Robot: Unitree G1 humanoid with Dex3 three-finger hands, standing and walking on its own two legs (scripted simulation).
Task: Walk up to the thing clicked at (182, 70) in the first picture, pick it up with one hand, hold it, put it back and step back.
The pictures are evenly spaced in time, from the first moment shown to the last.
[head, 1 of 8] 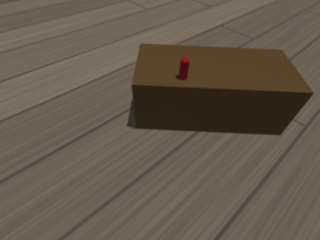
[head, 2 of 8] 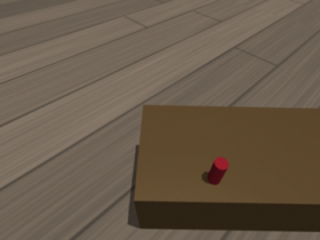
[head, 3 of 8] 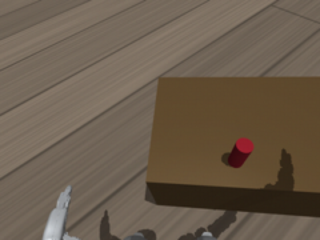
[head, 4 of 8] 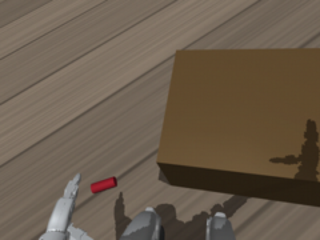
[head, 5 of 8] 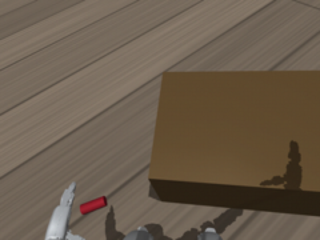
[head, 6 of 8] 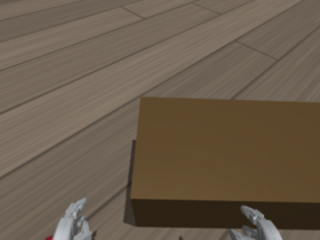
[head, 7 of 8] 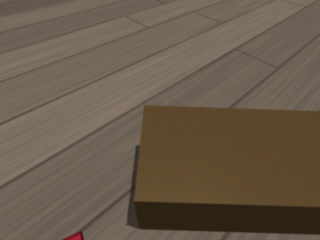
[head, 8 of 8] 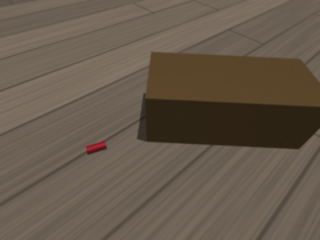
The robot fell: no
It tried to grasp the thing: yes
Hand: right
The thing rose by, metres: 0.00
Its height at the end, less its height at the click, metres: -0.49
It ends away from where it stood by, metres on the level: 0.73
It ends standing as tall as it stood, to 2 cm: no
